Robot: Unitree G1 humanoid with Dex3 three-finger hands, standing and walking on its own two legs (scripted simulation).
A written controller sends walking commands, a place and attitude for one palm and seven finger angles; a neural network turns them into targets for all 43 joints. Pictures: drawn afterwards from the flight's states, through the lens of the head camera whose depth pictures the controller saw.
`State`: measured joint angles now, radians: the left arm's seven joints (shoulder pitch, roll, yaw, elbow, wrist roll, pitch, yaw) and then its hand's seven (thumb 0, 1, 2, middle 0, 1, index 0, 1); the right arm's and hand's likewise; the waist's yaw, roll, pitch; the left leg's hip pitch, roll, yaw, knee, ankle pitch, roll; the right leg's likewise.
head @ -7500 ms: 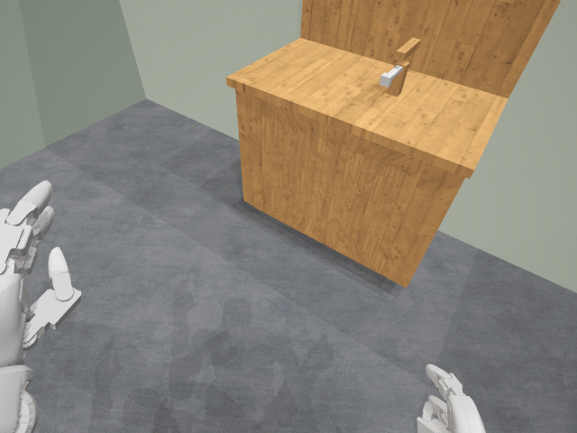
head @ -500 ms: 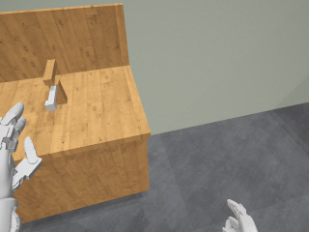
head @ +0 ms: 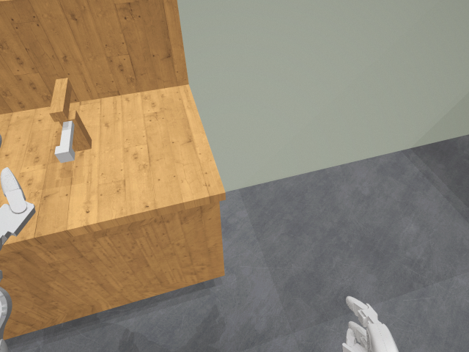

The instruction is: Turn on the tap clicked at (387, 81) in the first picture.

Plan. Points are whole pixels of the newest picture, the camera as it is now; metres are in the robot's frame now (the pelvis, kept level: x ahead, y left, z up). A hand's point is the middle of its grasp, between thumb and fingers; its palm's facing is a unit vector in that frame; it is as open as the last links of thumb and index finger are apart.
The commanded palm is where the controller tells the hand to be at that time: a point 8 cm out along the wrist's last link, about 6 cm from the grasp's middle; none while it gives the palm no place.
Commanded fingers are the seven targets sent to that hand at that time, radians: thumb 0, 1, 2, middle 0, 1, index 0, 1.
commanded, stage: look again from close up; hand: left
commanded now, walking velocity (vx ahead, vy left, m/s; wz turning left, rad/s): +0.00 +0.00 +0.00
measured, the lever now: (65, 153) +0.47 +0.41 +0.03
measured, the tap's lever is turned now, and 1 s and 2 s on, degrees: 0 0 0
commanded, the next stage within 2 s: shuffle to correct the standing spot in 0.10 s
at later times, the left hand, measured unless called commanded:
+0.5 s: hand (41, 199) +0.28 +0.29 +0.15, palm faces +0.39 -0.83 -0.39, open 7.4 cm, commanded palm +0.22 +0.33 +0.18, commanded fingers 0.00 0.90 0.90 -0.20 -0.30 -0.20 -0.30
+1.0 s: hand (8, 158) +0.33 +0.37 +0.17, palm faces +0.42 -0.83 -0.37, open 7.4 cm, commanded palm +0.26 +0.40 +0.18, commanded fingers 0.00 0.90 0.90 -0.20 -0.30 -0.20 -0.30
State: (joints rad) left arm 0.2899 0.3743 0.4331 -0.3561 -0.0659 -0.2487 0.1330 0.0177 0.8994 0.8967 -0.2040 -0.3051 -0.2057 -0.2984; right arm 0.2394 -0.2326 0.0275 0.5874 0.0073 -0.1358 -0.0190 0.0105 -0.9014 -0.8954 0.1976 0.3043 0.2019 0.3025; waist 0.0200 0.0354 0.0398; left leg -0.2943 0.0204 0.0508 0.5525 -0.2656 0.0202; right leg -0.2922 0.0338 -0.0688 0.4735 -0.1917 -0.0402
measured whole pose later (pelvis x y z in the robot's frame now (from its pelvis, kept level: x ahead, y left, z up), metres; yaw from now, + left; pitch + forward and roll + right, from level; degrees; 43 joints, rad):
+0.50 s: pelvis +0.06 +0.05 -0.01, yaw +0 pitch +2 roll -2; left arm 0.48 0.35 0.35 -0.48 -0.04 -0.20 0.13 0.02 0.89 0.90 -0.21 -0.31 -0.21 -0.30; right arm 0.16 -0.23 0.01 0.55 -0.01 -0.08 -0.04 0.01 -0.90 -0.90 0.20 0.30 0.20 0.30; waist 0.01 0.00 0.01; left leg -0.24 -0.04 0.07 0.59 -0.38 0.09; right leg -0.26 -0.03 -0.04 0.55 -0.32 0.03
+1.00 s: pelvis +0.09 +0.12 -0.02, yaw -1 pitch -2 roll +0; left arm 0.34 0.38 0.41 -0.50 -0.03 -0.20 0.14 0.02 0.89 0.90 -0.21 -0.31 -0.21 -0.30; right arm 0.16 -0.16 0.00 0.61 0.00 -0.10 -0.02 0.01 -0.90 -0.90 0.19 0.30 0.20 0.30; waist 0.00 -0.05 0.11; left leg -0.36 -0.03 0.05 0.68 -0.30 0.06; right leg -0.42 -0.01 0.00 1.07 -0.49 0.00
